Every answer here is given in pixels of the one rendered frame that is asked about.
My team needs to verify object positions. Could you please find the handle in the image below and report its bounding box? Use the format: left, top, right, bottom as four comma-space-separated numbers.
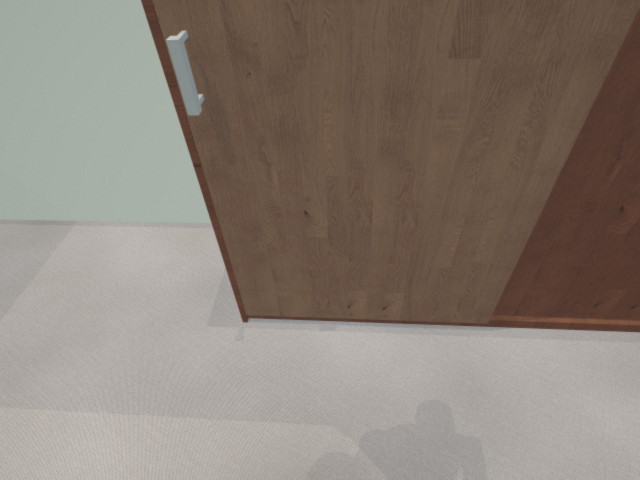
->
166, 31, 204, 116

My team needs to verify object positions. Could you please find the wardrobe door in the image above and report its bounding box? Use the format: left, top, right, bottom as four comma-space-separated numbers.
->
152, 0, 640, 324
492, 8, 640, 320

